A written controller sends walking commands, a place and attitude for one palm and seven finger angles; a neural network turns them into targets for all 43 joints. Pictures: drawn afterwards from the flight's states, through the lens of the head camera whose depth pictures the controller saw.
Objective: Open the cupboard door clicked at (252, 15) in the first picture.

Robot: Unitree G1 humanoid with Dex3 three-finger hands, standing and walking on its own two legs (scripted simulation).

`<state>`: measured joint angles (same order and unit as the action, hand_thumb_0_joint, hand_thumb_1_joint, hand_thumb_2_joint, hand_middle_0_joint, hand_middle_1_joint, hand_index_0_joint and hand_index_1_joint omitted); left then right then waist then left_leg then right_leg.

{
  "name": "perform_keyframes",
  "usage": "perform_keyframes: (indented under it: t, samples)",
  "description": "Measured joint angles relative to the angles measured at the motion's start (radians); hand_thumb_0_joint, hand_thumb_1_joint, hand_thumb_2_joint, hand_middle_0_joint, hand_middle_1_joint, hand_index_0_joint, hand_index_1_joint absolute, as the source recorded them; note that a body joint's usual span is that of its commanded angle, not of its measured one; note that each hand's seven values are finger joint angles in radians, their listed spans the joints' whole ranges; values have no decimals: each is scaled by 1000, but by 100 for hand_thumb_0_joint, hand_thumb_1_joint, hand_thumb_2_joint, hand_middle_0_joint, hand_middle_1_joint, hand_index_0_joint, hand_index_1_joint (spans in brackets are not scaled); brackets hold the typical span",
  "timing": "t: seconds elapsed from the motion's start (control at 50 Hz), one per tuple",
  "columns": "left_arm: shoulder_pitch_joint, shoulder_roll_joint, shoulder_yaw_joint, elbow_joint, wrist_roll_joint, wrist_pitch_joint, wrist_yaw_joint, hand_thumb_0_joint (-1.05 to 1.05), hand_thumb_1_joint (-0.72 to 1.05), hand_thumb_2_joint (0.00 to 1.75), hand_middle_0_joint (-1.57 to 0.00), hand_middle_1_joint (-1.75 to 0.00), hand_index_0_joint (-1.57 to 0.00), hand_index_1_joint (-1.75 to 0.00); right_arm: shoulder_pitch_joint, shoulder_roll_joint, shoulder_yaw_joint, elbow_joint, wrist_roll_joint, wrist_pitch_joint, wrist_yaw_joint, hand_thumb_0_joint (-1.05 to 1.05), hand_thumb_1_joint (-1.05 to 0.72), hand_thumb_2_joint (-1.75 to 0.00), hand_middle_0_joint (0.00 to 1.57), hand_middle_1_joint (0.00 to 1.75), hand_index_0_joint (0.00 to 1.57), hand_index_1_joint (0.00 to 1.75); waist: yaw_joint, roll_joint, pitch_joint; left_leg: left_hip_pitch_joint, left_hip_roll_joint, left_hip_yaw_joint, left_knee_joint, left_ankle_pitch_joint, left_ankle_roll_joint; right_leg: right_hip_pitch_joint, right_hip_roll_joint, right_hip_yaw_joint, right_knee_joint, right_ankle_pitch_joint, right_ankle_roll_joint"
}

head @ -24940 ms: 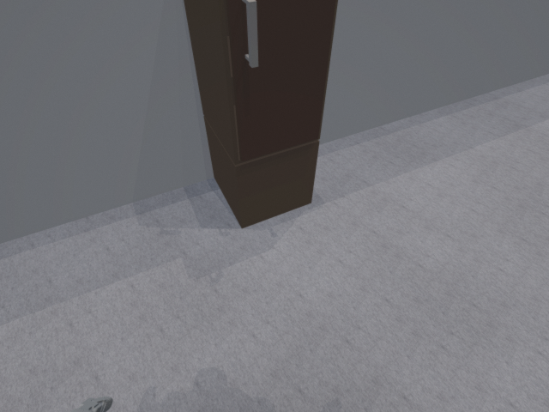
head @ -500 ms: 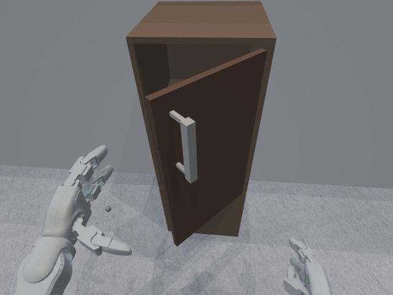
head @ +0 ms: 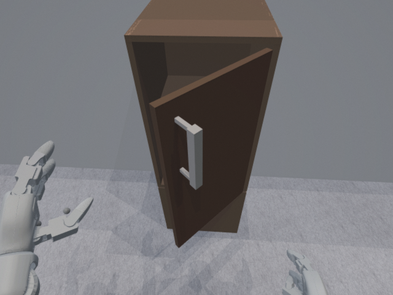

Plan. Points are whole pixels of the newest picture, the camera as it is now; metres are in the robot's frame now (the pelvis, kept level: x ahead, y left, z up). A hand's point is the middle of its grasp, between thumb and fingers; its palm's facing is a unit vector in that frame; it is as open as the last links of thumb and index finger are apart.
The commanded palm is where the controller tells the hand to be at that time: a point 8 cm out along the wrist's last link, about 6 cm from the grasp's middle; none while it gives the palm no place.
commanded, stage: draw the hand back to the body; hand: left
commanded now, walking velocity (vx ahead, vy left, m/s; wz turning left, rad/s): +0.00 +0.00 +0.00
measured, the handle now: (188, 154) +0.36 +0.07 +0.11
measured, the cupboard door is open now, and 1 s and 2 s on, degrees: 46 46 46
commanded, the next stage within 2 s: step back with the hand held close in 0.54 s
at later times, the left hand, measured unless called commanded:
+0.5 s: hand (58, 209) +0.19 +0.25 +0.15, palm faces +0.45 -0.80 -0.39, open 7.5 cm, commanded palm +0.14 +0.29 +0.16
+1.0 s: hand (61, 217) +0.19 +0.25 +0.14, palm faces +0.28 -0.81 -0.52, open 7.4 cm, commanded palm +0.12 +0.29 +0.17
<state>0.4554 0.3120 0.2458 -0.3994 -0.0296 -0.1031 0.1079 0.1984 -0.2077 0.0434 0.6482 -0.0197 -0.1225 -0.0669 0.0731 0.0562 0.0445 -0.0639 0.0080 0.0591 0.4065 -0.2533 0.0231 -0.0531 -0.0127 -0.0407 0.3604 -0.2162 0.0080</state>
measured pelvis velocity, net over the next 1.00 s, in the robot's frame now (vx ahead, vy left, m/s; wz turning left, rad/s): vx -0.03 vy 0.00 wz -0.05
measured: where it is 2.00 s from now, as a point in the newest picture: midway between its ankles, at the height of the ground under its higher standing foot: outside the picture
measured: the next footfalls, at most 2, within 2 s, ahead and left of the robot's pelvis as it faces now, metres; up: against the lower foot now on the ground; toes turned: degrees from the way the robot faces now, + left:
right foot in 1.80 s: -0.30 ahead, -0.09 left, +0.00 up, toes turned +2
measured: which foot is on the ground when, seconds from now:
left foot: down 0.00-1.00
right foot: down 0.00-1.00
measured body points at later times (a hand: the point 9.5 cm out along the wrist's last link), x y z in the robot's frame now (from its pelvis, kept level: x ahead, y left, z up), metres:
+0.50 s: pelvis +0.00 -0.01 +0.00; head -0.01 -0.03 +0.45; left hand +0.16 +0.29 +0.17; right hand +0.20 -0.22 -0.08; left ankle -0.01 +0.10 -0.74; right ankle -0.01 -0.13 -0.74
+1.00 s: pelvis -0.03 +0.00 +0.00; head +0.00 +0.00 +0.44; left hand +0.16 +0.29 +0.16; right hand +0.15 -0.25 -0.08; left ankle -0.01 +0.10 -0.74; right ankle -0.01 -0.13 -0.74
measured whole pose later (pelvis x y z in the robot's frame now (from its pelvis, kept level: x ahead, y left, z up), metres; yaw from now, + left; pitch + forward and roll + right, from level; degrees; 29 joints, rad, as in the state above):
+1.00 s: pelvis -0.03 +0.00 +0.00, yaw -3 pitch +0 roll -1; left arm 0.55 0.41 0.37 -0.47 -0.04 -0.14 0.11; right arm 0.15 -0.24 -0.02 0.55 0.01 -0.02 -0.08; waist 0.01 0.03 0.07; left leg -0.25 0.03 0.10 0.46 -0.22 0.03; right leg -0.25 0.00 0.00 0.41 -0.16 0.01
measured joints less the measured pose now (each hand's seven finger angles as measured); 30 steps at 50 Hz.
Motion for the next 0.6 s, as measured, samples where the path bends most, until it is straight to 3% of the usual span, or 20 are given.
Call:
perform_keyframes:
  t: [0.2,0.3,0.6]
  samples:
    - [-6,28,85,20,-13,3,5,0,66,80,-20,-30,-20,-31,-11,-11,-19,1,4,15,-3,2,-91,-90,20,30,20,30,10,-3,-1,6,5,1,-8,-4,-3,7,5,2,-13,0,-2]
    - [-17,14,89,25,-14,5,9,1,79,86,-21,-30,-20,-31,-14,-18,-24,2,5,16,1,2,-91,-90,20,30,20,30,12,1,0,6,5,-4,-13,0,-5,9,6,-3,-18,1,-4]
    - [-13,15,76,33,-17,3,3,1,88,90,-21,-30,-21,-31,-19,-7,-23,4,6,19,-3,1,-91,-90,20,30,20,30,6,7,3,8,21,-9,-17,9,-19,13,22,-8,-25,9,-19]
